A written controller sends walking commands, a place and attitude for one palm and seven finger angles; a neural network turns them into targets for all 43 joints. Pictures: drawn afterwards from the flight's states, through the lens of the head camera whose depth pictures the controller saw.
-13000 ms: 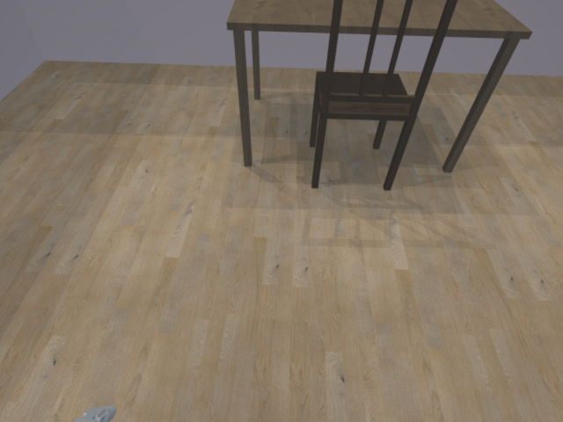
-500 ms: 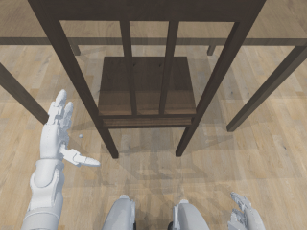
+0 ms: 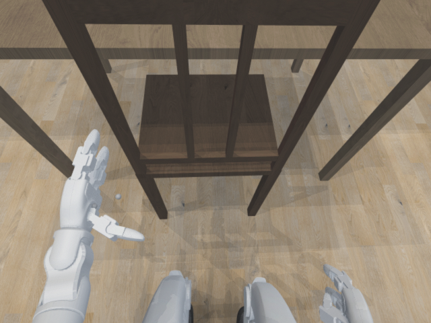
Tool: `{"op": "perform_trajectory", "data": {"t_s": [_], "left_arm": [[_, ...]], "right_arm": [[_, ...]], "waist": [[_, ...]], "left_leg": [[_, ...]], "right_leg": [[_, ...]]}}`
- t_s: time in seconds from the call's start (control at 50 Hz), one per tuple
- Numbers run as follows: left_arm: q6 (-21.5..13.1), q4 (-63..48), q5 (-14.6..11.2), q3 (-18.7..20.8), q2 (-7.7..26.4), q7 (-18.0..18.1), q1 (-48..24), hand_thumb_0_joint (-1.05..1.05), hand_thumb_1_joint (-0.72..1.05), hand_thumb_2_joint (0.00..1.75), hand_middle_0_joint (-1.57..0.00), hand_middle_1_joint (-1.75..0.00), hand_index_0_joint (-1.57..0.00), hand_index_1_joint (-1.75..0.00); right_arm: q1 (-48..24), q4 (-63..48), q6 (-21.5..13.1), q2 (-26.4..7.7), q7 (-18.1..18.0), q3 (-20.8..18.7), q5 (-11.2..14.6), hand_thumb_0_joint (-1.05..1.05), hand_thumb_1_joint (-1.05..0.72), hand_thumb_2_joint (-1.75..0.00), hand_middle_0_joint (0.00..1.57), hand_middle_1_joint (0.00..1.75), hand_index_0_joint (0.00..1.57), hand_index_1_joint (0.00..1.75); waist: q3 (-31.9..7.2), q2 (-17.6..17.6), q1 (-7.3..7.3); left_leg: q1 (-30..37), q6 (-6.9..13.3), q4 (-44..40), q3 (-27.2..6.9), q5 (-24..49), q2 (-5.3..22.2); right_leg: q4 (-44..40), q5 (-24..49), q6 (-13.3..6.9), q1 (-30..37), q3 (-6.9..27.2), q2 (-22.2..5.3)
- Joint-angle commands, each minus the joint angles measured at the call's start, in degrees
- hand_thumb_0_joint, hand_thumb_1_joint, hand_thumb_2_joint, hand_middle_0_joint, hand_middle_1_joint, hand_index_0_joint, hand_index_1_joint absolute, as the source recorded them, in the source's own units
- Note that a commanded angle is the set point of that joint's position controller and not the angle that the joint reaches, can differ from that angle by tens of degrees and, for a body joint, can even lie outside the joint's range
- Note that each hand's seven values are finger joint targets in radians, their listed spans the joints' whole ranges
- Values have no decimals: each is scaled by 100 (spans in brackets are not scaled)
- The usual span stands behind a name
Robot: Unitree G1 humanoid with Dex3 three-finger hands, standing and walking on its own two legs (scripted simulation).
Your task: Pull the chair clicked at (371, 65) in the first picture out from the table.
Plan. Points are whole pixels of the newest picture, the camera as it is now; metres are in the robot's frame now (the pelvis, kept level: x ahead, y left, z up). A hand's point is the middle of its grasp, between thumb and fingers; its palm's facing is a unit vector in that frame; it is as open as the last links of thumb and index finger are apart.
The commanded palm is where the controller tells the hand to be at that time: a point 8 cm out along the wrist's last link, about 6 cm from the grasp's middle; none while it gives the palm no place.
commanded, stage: aim the fingers beside a spindle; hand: left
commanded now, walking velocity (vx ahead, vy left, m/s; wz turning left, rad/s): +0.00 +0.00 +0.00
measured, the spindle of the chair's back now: (186, 108) +0.50 +0.07 +0.05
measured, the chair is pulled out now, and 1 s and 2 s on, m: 0.00 0.00 0.00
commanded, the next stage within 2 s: push the fingers through the gap in 1.44 s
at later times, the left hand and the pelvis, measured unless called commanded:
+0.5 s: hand (117, 195) +0.33 +0.19 +0.01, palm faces +0.09 -0.99 -0.05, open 16.9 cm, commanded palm +0.31 +0.23 +0.01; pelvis +0.00 +0.00 +0.00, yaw +0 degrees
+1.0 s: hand (114, 188) +0.34 +0.19 +0.04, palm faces +0.06 -1.00 -0.07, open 16.9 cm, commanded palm +0.31 +0.23 +0.02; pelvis +0.01 -0.01 +0.00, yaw +0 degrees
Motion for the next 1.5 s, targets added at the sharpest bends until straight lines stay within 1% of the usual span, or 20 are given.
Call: {"op": "perform_trajectory", "data": {"t_s": [0.0, 0.08, 0.2, 0.24, 0.36, 0.4, 0.5, 0.56, 0.64, 0.7, 0.76, 0.86, 0.98, 1.04, 1.14, 1.18, 1.26, 1.36, 1.38, 1.48], "left_arm": [[-488, -963, -43, 414, 808, 224, -802, 0, -50, 30, -6, -8, -6, -8], [-391, -169, 96, 334, 677, 190, -1095, 0, -50, 30, -6, -8, -6, -8], [-591, -1527, 27, 160, 855, -2, -1411, 0, -50, 30, -6, -8, -6, -8], [-597, -1767, -3, 167, 843, 92, -1130, 0, -50, 30, -6, -8, -6, -8], [-287, -332, 74, 474, 731, 350, -622, 0, -50, 30, -6, -8, -6, -8], [-230, 9, 127, 346, 628, 290, -729, 0, -50, 30, -6, -8, -6, -8], [-590, -1245, 88, 136, 809, 76, -1744, 0, -50, 30, -6, -8, -6, -8], [-730, -1793, 21, 95, 827, 132, -1447, 0, -50, 30, -6, -8, -6, -8], [-465, -689, 108, 199, 736, 298, -1341, 0, -50, 30, -6, -8, -6, -8], [-197, 442, 182, 457, 801, 311, -1246, 0, -50, 30, -6, -8, -6, -8], [-220, 298, 114, 743, 1075, 204, -1465, 0, -50, 30, -6, -8, -6, -8], [-722, -1598, -61, 794, 1398, 41, -1501, 0, -50, 30, -6, -8, -6, -8], [-333, -332, -89, 33, 444, -109, -753, 0, -50, 30, -6, -8, -6, -8], [-148, 339, -24, 102, 461, -117, -1083, 0, -50, 30, -6, -8, -6, -8], [-658, -1480, -4, 764, 1308, 112, -1410, 0, -50, 30, -6, -8, -6, -8], [-849, -1985, 35, 935, 1557, 294, -1219, 0, -50, 30, -6, -8, -6, -8], [-655, -1084, 36, 613, 970, 329, -694, 0, -50, 30, -6, -8, -6, -8], [-65, 564, -35, 3, 294, -198, -859, 0, -50, 30, -6, -8, -6, -8], [-65, 436, -68, -150, 182, -305, -1122, 0, -50, 30, -6, -8, -6, -8], [-677, -1834, -82, 379, 1189, -97, -1909, 0, -50, 30, -6, -8, -6, -8]], "right_arm": [[110, -609, -245, -832, -48, -288, 27, 0, -90, -90, 20, 30, 20, 30], [147, -543, -179, -913, -39, -301, 46, 0, -90, -90, 20, 30, 20, 30], [122, -730, -262, -856, -74, -323, 24, 0, -90, -90, 20, 30, 20, 30], [153, -714, -290, -823, -53, -319, 5, 0, -90, -90, 20, 30, 20, 30], [116, -586, -112, -838, -3, -296, 18, 0, -90, -90, 20, 30, 20, 30], [80, -632, -54, -869, 27, -274, 53, 0, -90, -90, 20, 30, 20, 30], [86, -744, -163, -856, -57, -310, 40, 0, -90, -90, 20, 30, 20, 30], [152, -703, -267, -818, -77, -311, 8, 0, -90, -90, 20, 30, 20, 30], [156, -468, -191, -850, -65, -285, 4, 0, -90, -90, 20, 30, 20, 30], [125, -477, -51, -895, -32, -260, 37, 0, -90, -90, 20, 30, 20, 30], [118, -637, 4, -894, -39, -268, 54, 0, -90, -90, 20, 30, 20, 30], [164, -781, -168, -759, -55, -279, 27, 0, -90, -90, 20, 30, 20, 30], [264, -466, -226, -868, -45, -305, 71, 0, -90, -90, 20, 30, 20, 30], [228, -444, -151, -971, -47, -322, 103, 0, -90, -90, 20, 30, 20, 30], [163, -733, -237, -820, -61, -340, 6, 0, -90, -90, 20, 30, 20, 30], [217, -735, -262, -772, -44, -315, -31, 0, -90, -90, 20, 30, 20, 30], [135, -598, -216, -746, 11, -276, -23, 0, -90, -90, 20, 30, 20, 30], [117, -586, -86, -966, 6, -275, 135, 0, -90, -90, 20, 30, 20, 30], [106, -627, -114, -958, -12, -273, 155, 0, -90, -90, 20, 30, 20, 30], [139, -706, -305, -879, -132, -322, 39, 0, -90, -90, 20, 30, 20, 30]], "waist": [[-1997, -30, -61], [-1528, -139, -117], [-2781, 673, 54], [-2912, 625, 82], [-1823, -259, 13], [-1539, -236, -42], [-2526, 407, -49], [-2866, 564, -8], [-2053, 10, -166], [-1438, -313, -112], [-1861, -303, 27], [-3194, 566, 156], [-1822, -29, -255], [-1390, -430, -267], [-2896, 484, 188], [-3137, 673, 245], [-2328, 195, 25], [-1281, -473, -238], [-1345, -411, -274], [-2873, 628, -2]], "left_leg": [[1809, -41, -990, -282, 1735, -48], [1332, -36, -959, -271, 1016, -90], [2411, -70, -948, -276, 2090, -59], [2660, -101, -969, -332, 2429, -36], [1450, -55, -947, -226, 1452, -95], [1236, -38, -954, -179, 1123, -130], [1940, -14, -878, -197, 1594, -96], [2521, -50, -918, -278, 2189, -59], [1719, -17, -871, -254, 1523, -76], [971, -13, -845, -149, 844, -151], [918, 16, -808, -62, 935, -179], [2058, 14, -841, -46, 2333, -126], [1623, 14, -860, -164, 1782, -85], [1089, 15, -821, -173, 1060, -122], [2030, -7, -862, -118, 2157, -125], [2380, -44, -892, -187, 2613, -94], [1873, -32, -904, -167, 2068, -86], [946, 15, -889, -146, 723, -161], [1039, 42, -855, -132, 767, -160], [2279, 1, -845, -235, 1972, -80]], "right_leg": [[-854, 1424, -110, 793, 15, 129], [-849, 846, -143, 448, 10, 133], [-790, 1563, -193, 873, 89, 90], [-794, 1735, -174, 934, 52, 100], [-823, 1331, -122, 814, 39, 131], [-890, 1079, -133, 688, 49, 131], [-836, 1367, -166, 906, 162, 101], [-846, 1690, -167, 993, 116, 117], [-863, 1331, -106, 730, 88, 128], [-934, 845, -104, 637, 140, 116], [-953, 985, -115, 1039, 292, 102], [-832, 2370, -130, 1831, 347, 114], [-962, 1751, -88, 882, 88, 143], [-969, 1118, -82, 567, 98, 118], [-776, 1989, -157, 1379, 239, 76], [-696, 2196, -173, 1416, 193, 115], [-806, 1897, -117, 1183, 133, 148], [-1064, 788, -101, 632, 129, 144], [-1084, 828, -111, 632, 144, 132], [-814, 1596, -163, 965, 177, 116]]}}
